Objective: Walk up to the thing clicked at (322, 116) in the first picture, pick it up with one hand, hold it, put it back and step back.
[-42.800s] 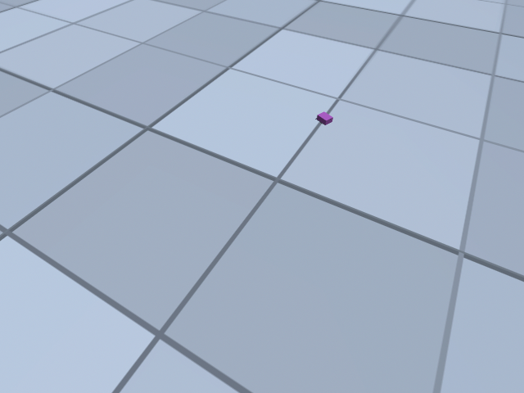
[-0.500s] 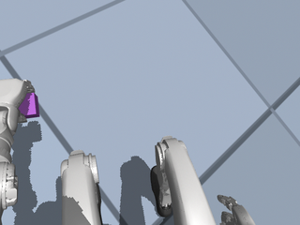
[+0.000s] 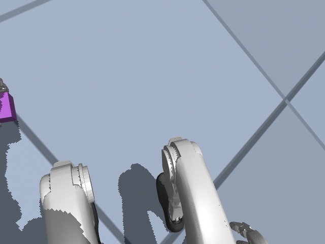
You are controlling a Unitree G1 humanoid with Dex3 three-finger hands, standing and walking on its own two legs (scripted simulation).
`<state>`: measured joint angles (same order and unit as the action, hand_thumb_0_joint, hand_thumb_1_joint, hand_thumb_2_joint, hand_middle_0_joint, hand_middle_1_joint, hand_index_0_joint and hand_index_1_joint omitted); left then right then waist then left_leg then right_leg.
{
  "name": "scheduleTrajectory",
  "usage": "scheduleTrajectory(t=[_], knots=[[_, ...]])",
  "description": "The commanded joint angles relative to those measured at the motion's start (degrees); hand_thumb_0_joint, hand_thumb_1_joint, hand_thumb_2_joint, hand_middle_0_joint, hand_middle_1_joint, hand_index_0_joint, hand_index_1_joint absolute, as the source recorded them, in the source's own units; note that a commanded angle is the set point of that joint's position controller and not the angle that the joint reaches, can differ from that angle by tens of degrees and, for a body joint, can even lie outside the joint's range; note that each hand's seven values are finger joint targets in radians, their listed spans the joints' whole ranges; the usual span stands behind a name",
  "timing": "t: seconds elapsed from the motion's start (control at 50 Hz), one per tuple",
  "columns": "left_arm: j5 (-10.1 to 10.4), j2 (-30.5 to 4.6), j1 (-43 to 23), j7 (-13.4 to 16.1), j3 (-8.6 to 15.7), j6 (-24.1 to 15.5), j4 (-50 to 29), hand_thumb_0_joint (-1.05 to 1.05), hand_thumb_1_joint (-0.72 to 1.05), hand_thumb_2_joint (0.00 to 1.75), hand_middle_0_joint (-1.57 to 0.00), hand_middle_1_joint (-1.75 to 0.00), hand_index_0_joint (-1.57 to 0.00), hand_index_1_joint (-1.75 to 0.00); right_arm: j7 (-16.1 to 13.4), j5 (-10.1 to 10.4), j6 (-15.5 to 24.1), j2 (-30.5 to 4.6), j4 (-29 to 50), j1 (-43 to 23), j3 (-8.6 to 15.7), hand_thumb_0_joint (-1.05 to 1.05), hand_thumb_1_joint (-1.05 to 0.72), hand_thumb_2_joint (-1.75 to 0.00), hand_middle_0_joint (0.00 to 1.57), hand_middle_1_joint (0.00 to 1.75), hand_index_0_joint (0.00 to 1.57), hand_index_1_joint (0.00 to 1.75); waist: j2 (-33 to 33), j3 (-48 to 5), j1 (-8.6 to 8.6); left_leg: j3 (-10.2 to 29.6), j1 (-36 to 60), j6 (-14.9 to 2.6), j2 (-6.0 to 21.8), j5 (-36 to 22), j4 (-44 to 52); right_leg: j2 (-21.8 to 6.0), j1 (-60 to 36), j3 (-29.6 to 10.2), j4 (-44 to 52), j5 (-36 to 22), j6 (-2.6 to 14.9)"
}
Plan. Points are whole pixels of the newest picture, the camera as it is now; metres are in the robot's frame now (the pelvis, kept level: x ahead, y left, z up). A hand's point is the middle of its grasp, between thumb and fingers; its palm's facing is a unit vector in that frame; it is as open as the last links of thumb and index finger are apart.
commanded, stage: crouch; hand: left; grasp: from above
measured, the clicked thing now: out of the picture +0.47 +0.32 -0.20
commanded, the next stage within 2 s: lower in 0.20 s
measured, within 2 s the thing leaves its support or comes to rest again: rests again in 1.62 s
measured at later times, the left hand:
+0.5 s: hand out of the picture +0.47 +0.32 -0.21, palm faces -0.48 -0.08 -0.87, open 8.9 cm
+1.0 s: hand (4, 112) +0.48 +0.32 -0.27, palm faces -0.45 -0.10 -0.89, open 8.8 cm
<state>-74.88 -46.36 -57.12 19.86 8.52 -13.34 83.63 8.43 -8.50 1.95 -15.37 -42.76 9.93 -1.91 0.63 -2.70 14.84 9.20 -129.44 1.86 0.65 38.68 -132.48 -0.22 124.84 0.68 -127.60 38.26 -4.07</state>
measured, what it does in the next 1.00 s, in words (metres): lowers itself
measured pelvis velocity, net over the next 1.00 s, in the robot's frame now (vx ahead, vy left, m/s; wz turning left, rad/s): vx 0.01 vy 0.01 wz -0.08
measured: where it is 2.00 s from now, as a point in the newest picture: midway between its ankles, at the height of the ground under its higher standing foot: (133, 225)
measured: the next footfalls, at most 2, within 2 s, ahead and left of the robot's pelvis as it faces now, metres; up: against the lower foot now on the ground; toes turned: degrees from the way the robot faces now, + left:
none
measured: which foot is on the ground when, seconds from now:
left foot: down 0.00-1.00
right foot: down 0.00-1.00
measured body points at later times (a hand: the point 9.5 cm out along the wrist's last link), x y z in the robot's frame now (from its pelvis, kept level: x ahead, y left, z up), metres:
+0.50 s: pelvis +0.00 +0.01 -0.03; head +0.26 +0.09 +0.33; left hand +0.49 +0.33 -0.16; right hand +0.04 -0.27 -0.12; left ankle +0.08 +0.13 -0.33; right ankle +0.10 -0.14 -0.32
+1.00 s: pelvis +0.01 +0.01 -0.05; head +0.28 +0.10 +0.29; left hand +0.50 +0.32 -0.21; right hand +0.03 -0.26 -0.13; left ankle +0.08 +0.13 -0.33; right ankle +0.10 -0.14 -0.32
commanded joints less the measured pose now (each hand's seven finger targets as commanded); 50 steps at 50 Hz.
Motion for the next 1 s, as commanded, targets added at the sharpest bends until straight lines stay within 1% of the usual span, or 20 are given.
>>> scheduleTrajectory(t=[0.0,0.18,0.22,0.28,0.4,0.42,0.44,0.5,0.54,0.56,0.6,0.66,0.7,0.74,0.78,0.86,0.88,0.9,0.94,0.98], knots=[[0.41,-17.49,-21.65,3.45,1.73,-0.28,-8.78,0.0,0.78,0.4,-1.11,-0.38,-1.14,-0.35,-0.88,-0.16,0.53,-15.04,0.59,11.28,4.02,0.0,-0.9,-0.9,0.2,0.3,0.2,0.3,-20.46,-38.93,-0.07,-6.85,32.21,-2.63,-0.41,-6.58,13.43,1.32,-14.22,7.42,11.35,-8.68,5.92],[0.3,-18.84,-20.88,3.7,1.65,-0.12,-6.28,0.0,0.81,0.41,-1.14,-0.37,-1.16,-0.35,-0.75,-0.67,0.88,-15.71,0.61,12.17,2.61,0.0,-0.9,-0.9,0.2,0.3,0.2,0.3,-19.05,-38.1,1.14,-6.37,29.71,-2.85,-0.48,-8.88,10.56,1.47,-14.63,8.13,9.2,-11.2,5.48],[0.25,-18.11,-20.32,3.62,0.92,0.01,-5.62,0.0,0.8,0.41,-1.14,-0.36,-1.16,-0.34,-0.69,-0.71,0.8,-15.58,0.51,11.58,2.15,0.0,-0.9,-0.9,0.2,0.3,0.2,0.3,-20.37,-37.36,0.89,-6.56,28.95,-2.73,-0.6,-9.0,10.18,1.58,-14.21,8.15,8.53,-11.4,5.59],[0.13,-19.11,-19.39,3.55,1.37,0.33,-6.17,0.0,0.82,0.42,-1.16,-0.35,-1.18,-0.34,-0.56,-0.6,0.41,-15.79,0.97,11.28,1.91,0.0,-0.9,-0.9,0.2,0.3,0.2,0.3,-21.35,-38.48,0.28,-6.41,29.92,-2.56,-0.59,-10.21,10.0,1.77,-14.33,8.39,7.86,-12.21,5.71],[0.9,-18.15,-19.49,3.53,0.92,-0.06,-4.4,0.0,0.79,0.35,-1.15,-0.3,-1.17,-0.29,-0.2,-0.76,0.45,-16.18,1.19,11.05,1.41,0.0,-0.9,-0.9,0.2,0.3,0.2,0.3,-20.2,-34.68,2.15,-5.41,28.17,-2.61,-0.47,-10.5,8.57,1.72,-12.05,9.03,6.48,-12.63,5.5],[0.59,-18.52,-19.82,3.65,0.9,-0.36,-4.9,0.0,0.79,0.34,-1.15,-0.31,-1.17,-0.29,-0.15,-1.02,0.45,-16.26,1.22,11.25,1.11,0.0,-0.9,-0.9,0.2,0.3,0.2,0.3,-19.97,-35.63,2.26,-5.42,28.4,-2.67,-0.47,-11.24,8.02,1.88,-12.76,9.17,6.37,-13.29,5.43],[0.27,-18.67,-19.81,3.86,0.84,-0.64,-4.59,0.0,0.79,0.36,-1.15,-0.31,-1.17,-0.29,-0.13,-1.14,0.42,-16.32,1.02,11.29,0.95,0.0,-0.9,-0.9,0.2,0.3,0.2,0.3,-20.15,-36.09,2.33,-5.45,28.39,-2.62,-0.53,-11.62,7.61,1.95,-13.19,9.2,6.14,-13.72,5.42],[-0.17,-21.68,-20.55,5.0,3.06,-1.57,-5.51,0.0,0.86,0.36,-1.19,-0.32,-1.21,-0.3,0.09,-1.78,0.66,-16.65,0.83,11.78,0.75,0.0,-0.9,-0.9,0.2,0.3,0.2,0.3,-20.99,-36.24,2.24,-5.82,28.33,-2.65,-0.51,-13.46,6.05,1.94,-14.22,9.29,5.28,-15.25,5.25],[-0.89,-21.1,-20.43,5.53,2.63,-2.09,-4.54,0.0,0.89,0.38,-1.22,-0.33,-1.24,-0.31,0.31,-2.09,0.67,-16.8,0.67,11.87,0.48,0.0,-0.9,-0.9,0.2,0.3,0.2,0.3,-21.72,-35.86,2.99,-5.69,28.64,-2.58,-0.41,-14.19,5.42,2.06,-14.06,9.55,4.61,-15.93,5.11],[-0.87,-22.02,-20.31,6.06,3.72,-2.27,-5.12,0.0,0.91,0.37,-1.23,-0.33,-1.25,-0.31,0.36,-2.25,0.66,-16.99,0.92,11.69,0.51,0.0,-0.9,-0.9,0.2,0.3,0.2,0.3,-22.25,-36.68,2.72,-5.4,29.57,-2.48,-0.39,-14.66,5.67,2.12,-13.57,9.91,4.28,-16.0,5.1],[-1.01,-21.22,-19.68,6.72,3.11,-2.37,-2.55,0.0,0.94,0.34,-1.24,-0.32,-1.27,-0.29,0.47,-2.55,0.72,-17.56,1.39,10.77,0.4,0.0,-0.9,-0.9,0.2,0.3,0.2,0.3,-24.07,-34.31,3.06,-5.08,29.7,-2.18,-0.43,-12.8,6.19,2.08,-10.83,10.49,3.76,-13.84,5.22],[-1.91,-23.0,-20.68,7.29,3.29,-2.55,-4.2,0.0,0.95,0.34,-1.25,-0.32,-1.28,-0.3,0.6,-2.98,0.9,-17.8,1.38,10.75,0.21,0.0,-0.9,-0.9,0.2,0.3,0.2,0.3,-24.35,-34.84,3.69,-5.17,29.18,-2.42,-0.29,-11.74,5.07,2.34,-11.64,10.66,3.86,-13.74,5.14],[-1.74,-23.29,-19.4,7.96,3.78,-2.13,-2.79,0.0,0.94,0.39,-1.25,-0.29,-1.27,-0.27,0.67,-3.22,1.05,-17.72,1.24,10.33,-0.37,0.0,-0.89,-0.89,0.2,0.3,0.2,0.3,-24.35,-35.33,2.99,-5.24,28.4,-2.53,-0.4,-11.07,5.24,2.46,-12.47,10.53,3.82,-13.27,5.01],[-1.77,-23.06,-19.66,8.6,3.33,-2.02,-1.82,0.0,0.96,0.35,-1.24,-0.3,-1.27,-0.27,0.75,-3.39,1.19,-18.04,1.56,9.88,-0.69,0.0,-0.89,-0.89,0.2,0.3,0.2,0.3,-24.95,-33.9,3.38,-4.73,27.96,-2.4,-0.3,-10.46,5.4,2.49,-10.85,11.14,3.11,-12.6,5.03],[-2.15,-22.8,-19.64,9.1,2.67,-2.08,0.01,0.0,0.94,0.34,-1.23,-0.3,-1.26,-0.27,0.88,-3.59,1.45,-18.39,1.52,9.55,-1.02,0.0,-0.89,-0.89,0.2,0.3,0.2,0.3,-23.78,-32.62,4.48,-4.23,27.37,-2.43,-0.21,-10.3,4.46,2.71,-9.75,11.54,2.6,-12.64,5.14],[-2.22,-25.12,-19.91,10.14,3.26,-1.78,-0.19,0.0,0.91,0.36,-1.22,-0.29,-1.24,-0.26,1.12,-3.92,2.21,-18.5,1.15,9.99,-2.04,0.0,-0.89,-0.89,0.2,0.3,0.2,0.3,-22.25,-33.69,4.67,-4.63,26.21,-2.87,-0.08,-13.0,2.36,3.08,-13.86,10.95,2.76,-16.27,4.77],[-2.05,-23.88,-18.77,10.31,2.62,-1.37,2.7,0.0,0.92,0.35,-1.23,-0.28,-1.25,-0.26,1.25,-4.01,2.41,-18.59,1.04,9.7,-2.43,0.0,-0.89,-0.89,0.2,0.3,0.2,0.3,-22.07,-31.61,4.92,-4.62,25.54,-2.84,-0.19,-12.17,2.3,3.02,-12.69,11.02,2.58,-15.24,4.86],[-1.49,-24.62,-19.95,10.72,3.33,-1.79,0.61,0.0,0.93,0.35,-1.23,-0.28,-1.26,-0.26,1.27,-4.15,2.6,-18.92,1.29,9.5,-2.32,0.0,-0.89,-0.89,0.2,0.3,0.2,0.3,-22.03,-31.99,5.1,-4.26,25.22,-2.77,-0.03,-12.34,2.47,3.23,-12.86,11.43,2.75,-15.35,4.81],[-1.72,-25.1,-19.66,10.94,3.09,-1.67,2.1,0.0,0.94,0.33,-1.24,-0.28,-1.26,-0.25,1.58,-4.28,3.04,-19.16,1.6,9.45,-2.88,0.0,-0.89,-0.89,0.2,0.3,0.2,0.3,-23.15,-30.83,5.37,-4.12,25.8,-2.61,-0.04,-11.86,2.45,3.3,-12.1,11.75,2.2,-14.54,5.01],[-2.26,-27.0,-19.45,11.32,4.28,-1.82,1.72,0.0,0.97,0.33,-1.26,-0.27,-1.29,-0.24,1.55,-4.6,3.24,-20.02,2.25,8.71,-2.87,0.0,-0.89,-0.89,0.2,0.3,0.2,0.3,-23.7,-31.25,5.33,-3.74,26.37,-2.38,0.02,-12.77,2.17,3.38,-11.78,12.32,1.72,-14.83,5.14]])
